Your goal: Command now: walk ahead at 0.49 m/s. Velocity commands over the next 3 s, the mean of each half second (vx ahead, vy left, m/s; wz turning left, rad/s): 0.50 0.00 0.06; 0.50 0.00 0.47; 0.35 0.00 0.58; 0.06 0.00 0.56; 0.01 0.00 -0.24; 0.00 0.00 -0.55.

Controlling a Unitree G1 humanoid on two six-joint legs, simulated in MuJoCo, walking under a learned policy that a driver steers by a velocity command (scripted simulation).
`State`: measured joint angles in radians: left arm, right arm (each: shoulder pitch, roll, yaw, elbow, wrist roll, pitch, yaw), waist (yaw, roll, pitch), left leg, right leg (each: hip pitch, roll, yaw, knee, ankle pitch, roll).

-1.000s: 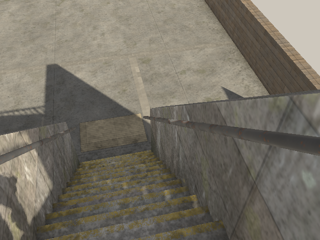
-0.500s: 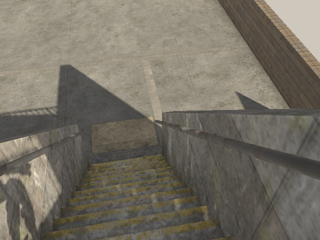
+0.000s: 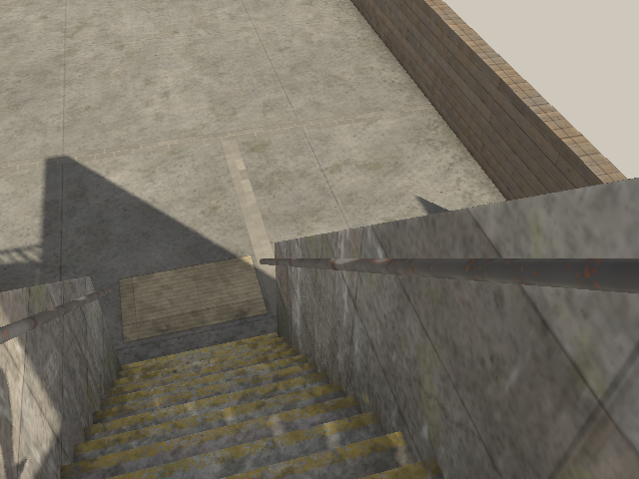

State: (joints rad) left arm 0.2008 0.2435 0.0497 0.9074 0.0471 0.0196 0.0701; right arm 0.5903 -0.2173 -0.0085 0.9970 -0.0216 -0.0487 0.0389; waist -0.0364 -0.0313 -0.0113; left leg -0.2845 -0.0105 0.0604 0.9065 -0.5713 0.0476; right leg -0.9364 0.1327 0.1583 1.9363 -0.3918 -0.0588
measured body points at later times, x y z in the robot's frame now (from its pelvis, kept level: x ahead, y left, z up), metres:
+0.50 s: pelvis +0.24 -0.08 -0.18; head +0.22 -0.10 +0.27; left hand +0.24 +0.20 -0.31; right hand +0.24 -0.34 -0.34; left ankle +0.16 +0.08 -0.65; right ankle +0.24 -0.16 -0.91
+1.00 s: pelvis +0.45 -0.05 -0.42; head +0.46 -0.03 +0.03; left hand +0.44 +0.20 -0.56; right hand +0.57 -0.29 -0.55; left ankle +0.43 +0.01 -1.13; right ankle +0.48 -0.20 -0.90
